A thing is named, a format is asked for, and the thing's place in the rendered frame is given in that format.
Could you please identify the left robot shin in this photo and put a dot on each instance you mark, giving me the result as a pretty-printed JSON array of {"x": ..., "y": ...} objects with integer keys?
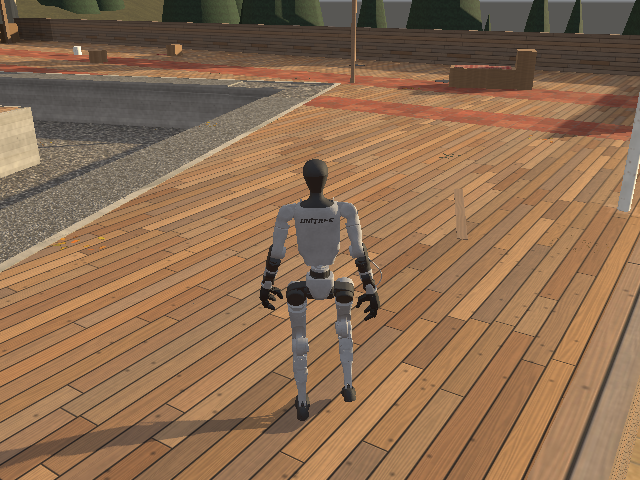
[{"x": 300, "y": 373}]

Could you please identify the robot left hand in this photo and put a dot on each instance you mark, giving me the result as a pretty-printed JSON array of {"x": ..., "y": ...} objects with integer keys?
[{"x": 265, "y": 294}]

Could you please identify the right robot forearm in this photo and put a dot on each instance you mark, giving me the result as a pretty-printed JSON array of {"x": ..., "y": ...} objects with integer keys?
[{"x": 365, "y": 272}]

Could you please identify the robot left upper arm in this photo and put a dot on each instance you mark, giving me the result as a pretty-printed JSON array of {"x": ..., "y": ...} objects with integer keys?
[{"x": 285, "y": 214}]

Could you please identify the robot torso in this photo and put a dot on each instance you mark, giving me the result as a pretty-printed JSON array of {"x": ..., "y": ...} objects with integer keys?
[{"x": 318, "y": 239}]

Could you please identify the robot right upper arm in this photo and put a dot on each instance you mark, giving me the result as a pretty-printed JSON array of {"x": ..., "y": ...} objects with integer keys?
[{"x": 349, "y": 211}]

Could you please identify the robot right hand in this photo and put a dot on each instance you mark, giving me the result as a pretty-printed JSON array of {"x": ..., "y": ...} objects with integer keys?
[{"x": 374, "y": 304}]

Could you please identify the left robot forearm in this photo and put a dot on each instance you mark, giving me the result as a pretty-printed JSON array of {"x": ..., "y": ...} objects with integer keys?
[{"x": 271, "y": 270}]

